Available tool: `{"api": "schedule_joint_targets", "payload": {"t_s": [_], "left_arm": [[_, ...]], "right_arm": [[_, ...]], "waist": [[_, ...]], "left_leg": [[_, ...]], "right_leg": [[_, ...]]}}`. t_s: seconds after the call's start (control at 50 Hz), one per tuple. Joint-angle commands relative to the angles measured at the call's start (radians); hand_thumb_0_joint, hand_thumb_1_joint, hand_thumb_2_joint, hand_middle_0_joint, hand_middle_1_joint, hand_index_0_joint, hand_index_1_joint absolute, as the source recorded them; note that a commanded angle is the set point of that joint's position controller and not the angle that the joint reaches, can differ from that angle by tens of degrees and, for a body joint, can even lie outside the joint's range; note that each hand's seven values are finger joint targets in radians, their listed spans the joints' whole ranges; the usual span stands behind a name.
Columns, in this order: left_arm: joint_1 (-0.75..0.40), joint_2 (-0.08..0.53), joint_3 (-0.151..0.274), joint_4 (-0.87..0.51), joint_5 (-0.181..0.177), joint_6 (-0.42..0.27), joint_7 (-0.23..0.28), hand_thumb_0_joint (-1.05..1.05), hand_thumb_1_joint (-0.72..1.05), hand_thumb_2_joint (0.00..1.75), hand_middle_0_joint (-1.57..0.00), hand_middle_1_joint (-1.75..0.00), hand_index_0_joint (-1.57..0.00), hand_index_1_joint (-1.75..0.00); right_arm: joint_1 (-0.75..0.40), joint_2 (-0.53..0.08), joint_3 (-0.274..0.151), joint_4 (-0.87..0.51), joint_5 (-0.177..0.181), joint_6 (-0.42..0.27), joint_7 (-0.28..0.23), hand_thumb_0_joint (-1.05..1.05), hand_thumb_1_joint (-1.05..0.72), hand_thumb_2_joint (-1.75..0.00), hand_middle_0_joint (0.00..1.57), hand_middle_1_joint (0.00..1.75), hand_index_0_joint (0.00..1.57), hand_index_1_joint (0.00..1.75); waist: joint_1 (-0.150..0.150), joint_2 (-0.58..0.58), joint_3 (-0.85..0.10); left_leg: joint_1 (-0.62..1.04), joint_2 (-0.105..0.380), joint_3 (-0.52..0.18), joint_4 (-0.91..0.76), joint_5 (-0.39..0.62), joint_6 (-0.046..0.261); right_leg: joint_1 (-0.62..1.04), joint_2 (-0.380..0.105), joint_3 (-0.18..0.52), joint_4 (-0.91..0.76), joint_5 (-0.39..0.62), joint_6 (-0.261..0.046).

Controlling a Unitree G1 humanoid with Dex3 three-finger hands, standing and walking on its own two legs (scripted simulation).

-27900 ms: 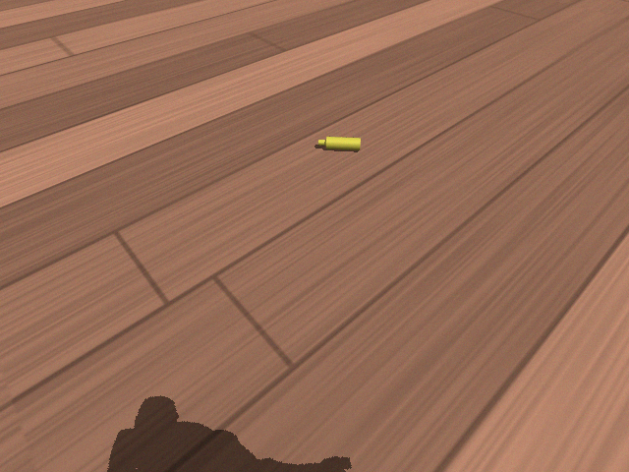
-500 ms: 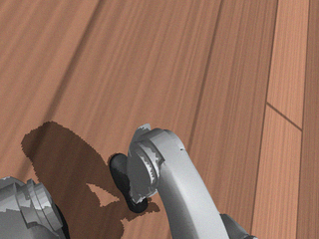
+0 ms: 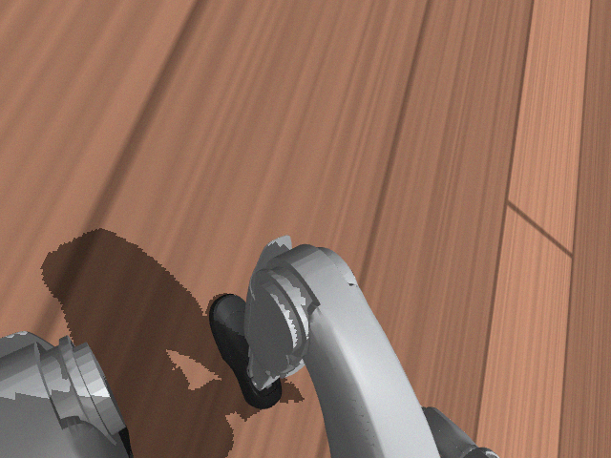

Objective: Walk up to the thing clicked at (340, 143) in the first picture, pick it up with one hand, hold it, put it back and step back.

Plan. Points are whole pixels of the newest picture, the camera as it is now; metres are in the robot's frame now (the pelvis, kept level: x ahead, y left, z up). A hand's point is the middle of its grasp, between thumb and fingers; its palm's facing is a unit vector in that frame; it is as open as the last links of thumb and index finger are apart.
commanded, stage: close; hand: left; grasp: from above
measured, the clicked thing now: out of the picture +0.49 +0.39 -0.28
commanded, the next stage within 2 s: settle in 1.58 s
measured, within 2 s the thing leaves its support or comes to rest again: neither
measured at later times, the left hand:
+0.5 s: hand out of the picture +0.47 +0.36 -0.26, palm faces -0.47 -0.15 -0.87, open 12.6 cm
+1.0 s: hand out of the picture +0.47 +0.36 -0.27, palm faces -0.46 -0.15 -0.88, open 10.7 cm
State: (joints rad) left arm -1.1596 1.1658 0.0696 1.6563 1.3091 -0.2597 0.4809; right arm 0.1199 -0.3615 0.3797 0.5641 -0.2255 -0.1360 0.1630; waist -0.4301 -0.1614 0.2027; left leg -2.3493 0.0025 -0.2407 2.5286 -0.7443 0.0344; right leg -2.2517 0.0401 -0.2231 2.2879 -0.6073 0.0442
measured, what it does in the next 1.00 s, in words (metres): stands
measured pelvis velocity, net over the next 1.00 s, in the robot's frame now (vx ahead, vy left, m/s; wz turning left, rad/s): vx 0.00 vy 0.00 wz -0.01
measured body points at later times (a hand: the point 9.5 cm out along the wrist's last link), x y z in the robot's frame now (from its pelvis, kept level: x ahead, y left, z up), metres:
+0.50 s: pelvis +0.00 +0.00 +0.00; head +0.30 +0.14 +0.30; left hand +0.49 +0.36 -0.21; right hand +0.04 -0.25 -0.04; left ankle +0.05 +0.11 -0.28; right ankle +0.13 -0.11 -0.28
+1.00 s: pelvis +0.00 +0.00 +0.00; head +0.30 +0.14 +0.29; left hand +0.49 +0.36 -0.21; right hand +0.05 -0.25 -0.05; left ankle +0.05 +0.11 -0.28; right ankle +0.13 -0.11 -0.28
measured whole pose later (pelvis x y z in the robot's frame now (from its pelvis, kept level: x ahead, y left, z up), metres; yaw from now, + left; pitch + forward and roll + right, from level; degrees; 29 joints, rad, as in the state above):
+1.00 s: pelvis +0.00 +0.00 +0.00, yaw +0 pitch +30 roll -17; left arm -1.17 1.20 0.08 1.65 1.29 -0.24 0.47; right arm 0.10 -0.36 0.41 0.56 -0.23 -0.14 0.15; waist -0.44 -0.16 0.23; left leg -2.36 0.01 -0.24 2.53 -0.73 0.04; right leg -2.26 0.04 -0.22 2.29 -0.59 0.05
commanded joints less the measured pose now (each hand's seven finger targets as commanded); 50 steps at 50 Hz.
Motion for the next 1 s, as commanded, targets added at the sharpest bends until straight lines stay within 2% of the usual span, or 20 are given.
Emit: {"api": "schedule_joint_targets", "payload": {"t_s": [0.0,0.12,0.18,0.26,0.28,0.3,0.32,0.38,0.42,0.48,0.54,0.6,0.68,0.72,0.78,0.82,0.88,0.92,0.94,0.98], "left_arm": [[-0.254,0.216,0.009,-0.126,-0.003,0.000,0.053,0.00,-0.41,0.91,-0.12,-1.01,-0.13,-0.99],[-0.253,0.226,0.009,-0.094,-0.004,0.018,0.058,0.00,-0.35,0.85,-0.17,-0.97,-0.19,-0.95],[-0.262,0.237,0.028,-0.100,-0.011,0.026,0.054,0.00,-0.33,0.84,-0.19,-0.96,-0.21,-0.94],[-0.249,0.239,0.018,-0.085,-0.017,0.033,0.040,0.00,-0.31,0.82,-0.20,-0.95,-0.22,-0.93],[-0.235,0.215,0.007,-0.071,-0.016,0.037,0.033,0.00,-0.30,0.81,-0.20,-0.95,-0.22,-0.93],[-0.246,0.219,0.007,-0.088,-0.027,0.033,0.029,0.00,-0.27,0.79,-0.22,-0.94,-0.24,-0.91],[-0.228,0.215,0.001,-0.061,-0.027,0.033,0.024,0.00,-0.28,0.81,-0.23,-0.93,-0.24,-0.91],[-0.223,0.238,0.013,-0.087,-0.032,0.023,0.009,0.00,-0.24,0.77,-0.26,-0.90,-0.28,-0.88],[-0.255,0.274,0.025,-0.156,-0.032,0.010,0.008,0.00,-0.22,0.76,-0.27,-0.88,-0.29,-0.86],[-0.235,0.244,0.015,-0.119,-0.038,0.000,0.015,0.00,-0.20,0.74,-0.26,-0.89,-0.29,-0.87],[-0.234,0.256,0.008,-0.117,-0.027,-0.009,0.019,0.00,-0.17,0.73,-0.30,-0.86,-0.33,-0.84],[-0.269,0.289,0.032,-0.152,-0.011,-0.009,0.038,0.00,-0.15,0.72,-0.32,-0.84,-0.34,-0.82],[-0.251,0.232,0.010,-0.125,-0.016,-0.001,0.046,0.00,-0.11,0.69,-0.34,-0.82,-0.37,-0.80],[-0.268,0.250,0.018,-0.137,-0.012,0.006,0.050,0.00,-0.08,0.68,-0.37,-0.79,-0.39,-0.77],[-0.220,0.236,0.012,-0.073,-0.015,0.023,0.048,0.00,-0.04,0.65,-0.39,-0.78,-0.42,-0.76],[-0.218,0.227,0.008,-0.074,-0.021,0.027,0.039,0.00,0.00,0.65,-0.42,-0.79,-0.45,-0.76],[-0.243,0.270,0.028,-0.122,-0.028,0.026,0.025,0.00,0.04,0.60,-0.45,-0.76,-0.48,-0.73],[-0.248,0.267,0.032,-0.140,-0.035,0.020,0.020,0.00,0.06,0.59,-0.48,-0.74,-0.51,-0.71],[-0.230,0.265,0.030,-0.119,-0.038,0.018,0.020,0.00,0.07,0.59,-0.47,-0.76,-0.51,-0.72],[-0.211,0.229,0.009,-0.113,-0.045,0.016,0.006,0.00,0.08,0.58,-0.48,-0.75,-0.52,-0.71]], "right_arm": [[0.214,-0.336,-0.092,0.045,0.005,0.004,-0.011,0.00,-0.90,-0.90,0.20,0.30,0.20,0.30],[0.202,-0.352,-0.099,0.041,0.005,-0.004,-0.012,0.00,-0.90,-0.90,0.20,0.30,0.20,0.30],[0.207,-0.345,-0.090,0.046,0.008,-0.006,-0.009,0.00,-0.90,-0.90,0.20,0.30,0.20,0.30],[0.195,-0.344,-0.092,0.038,0.010,0.001,-0.013,0.00,-0.90,-0.90,0.20,0.30,0.20,0.30],[0.201,-0.345,-0.092,0.038,0.012,0.001,-0.012,0.00,-0.90,-0.90,0.20,0.30,0.20,0.30],[0.203,-0.336,-0.086,0.040,0.010,0.005,-0.011,0.00,-0.90,-0.90,0.20,0.30,0.20,0.30],[0.201,-0.345,-0.088,0.035,0.012,0.003,-0.015,0.00,-0.90,-0.90,0.20,0.30,0.20,0.30],[0.204,-0.346,-0.079,0.027,0.011,0.007,-0.019,0.00,-0.90,-0.90,0.20,0.30,0.20,0.30],[0.206,-0.348,-0.077,0.032,0.009,0.012,-0.023,0.00,-0.90,-0.90,0.20,0.30,0.20,0.30],[0.200,-0.355,-0.081,0.027,0.006,0.012,-0.025,0.00,-0.90,-0.90,0.20,0.30,0.20,0.30],[0.190,-0.347,-0.074,0.026,0.003,0.013,-0.029,0.00,-0.90,-0.90,0.20,0.30,0.20,0.30],[0.193,-0.353,-0.078,0.027,0.002,0.014,-0.031,0.00,-0.89,-0.90,0.20,0.30,0.20,0.30],[0.190,-0.343,-0.076,0.039,0.001,0.007,-0.024,0.00,-0.89,-0.90,0.20,0.30,0.20,0.30],[0.199,-0.351,-0.080,0.048,0.000,0.006,-0.024,0.00,-0.89,-0.90,0.20,0.30,0.20,0.30],[0.197,-0.344,-0.071,0.044,0.002,0.003,-0.021,0.00,-0.89,-0.90,0.20,0.30,0.20,0.30],[0.199,-0.346,-0.072,0.046,0.001,0.002,-0.020,0.00,-0.89,-0.90,0.20,0.30,0.20,0.30],[0.193,-0.352,-0.071,0.038,0.005,0.004,-0.021,0.00,-0.90,-0.90,0.20,0.30,0.20,0.30],[0.200,-0.357,-0.073,0.037,0.001,0.009,-0.023,0.00,-0.90,-0.90,0.20,0.30,0.20,0.30],[0.190,-0.357,-0.076,0.032,0.003,0.009,-0.023,0.00,-0.89,-0.90,0.20,0.30,0.20,0.30],[0.198,-0.353,-0.070,0.037,0.001,0.008,-0.022,0.00,-0.89,-0.90,0.20,0.30,0.20,0.30]], "waist": [[-0.074,0.652,-0.641],[-0.072,0.641,-0.632],[-0.078,0.662,-0.617],[-0.067,0.652,-0.658],[-0.077,0.640,-0.618],[-0.077,0.620,-0.642],[-0.082,0.601,-0.613],[-0.072,0.583,-0.602],[-0.064,0.628,-0.665],[-0.069,0.612,-0.636],[-0.071,0.617,-0.620],[-0.058,0.661,-0.645],[-0.077,0.654,-0.614],[-0.078,0.681,-0.638],[-0.078,0.615,-0.591],[-0.080,0.626,-0.592],[-0.067,0.639,-0.617],[-0.075,0.647,-0.656],[-0.068,0.638,-0.649],[-0.082,0.608,-0.602]], "left_leg": [[0.559,0.055,0.036,-0.265,0.359,-0.038],[0.543,0.055,0.041,-0.271,0.330,-0.035],[0.552,0.061,0.021,-0.285,0.341,-0.045],[0.553,0.061,0.029,-0.280,0.332,-0.040],[0.524,0.056,0.036,-0.269,0.328,-0.036],[0.515,0.058,0.037,-0.271,0.331,-0.033],[0.488,0.052,0.045,-0.268,0.305,-0.029],[0.479,0.053,0.044,-0.262,0.303,-0.028],[0.539,0.058,0.039,-0.259,0.351,-0.035],[0.528,0.056,0.032,-0.261,0.330,-0.038],[0.513,0.057,0.038,-0.262,0.297,-0.034],[0.541,0.059,0.030,-0.272,0.300,-0.041],[0.553,0.064,0.023,-0.267,0.336,-0.044],[0.573,0.066,0.022,-0.265,0.375,-0.047],[0.504,0.059,0.038,-0.256,0.347,-0.035],[0.513,0.061,0.036,-0.255,0.351,-0.037],[0.523,0.063,0.029,-0.258,0.340,-0.040],[0.556,0.065,0.023,-0.260,0.368,-0.044],[0.533,0.062,0.029,-0.256,0.350,-0.041],[0.501,0.063,0.030,-0.248,0.345,-0.039]], "right_leg": [[0.372,0.036,-0.056,-0.152,0.267,-0.066],[0.361,0.035,-0.048,-0.156,0.247,-0.067],[0.331,0.027,-0.055,-0.149,0.242,-0.066],[0.373,0.034,-0.054,-0.151,0.249,-0.067],[0.351,0.032,-0.051,-0.152,0.246,-0.067],[0.395,0.036,-0.053,-0.159,0.257,-0.063],[0.390,0.037,-0.048,-0.162,0.240,-0.067],[0.389,0.033,-0.048,-0.167,0.233,-0.067],[0.411,0.032,-0.046,-0.163,0.260,-0.067],[0.397,0.035,-0.055,-0.162,0.243,-0.071],[0.393,0.038,-0.054,-0.169,0.220,-0.071],[0.369,0.035,-0.058,-0.156,0.218,-0.075],[0.342,0.036,-0.061,-0.152,0.239,-0.069],[0.349,0.031,-0.057,-0.152,0.264,-0.069],[0.367,0.036,-0.051,-0.159,0.260,-0.068],[0.363,0.033,-0.051,-0.161,0.259,-0.067],[0.359,0.028,-0.051,-0.161,0.245,-0.070],[0.381,0.028,-0.055,-0.158,0.259,-0.070],[0.390,0.030,-0.054,-0.159,0.255,-0.072],[0.387,0.029,-0.055,-0.161,0.251,-0.067]]}}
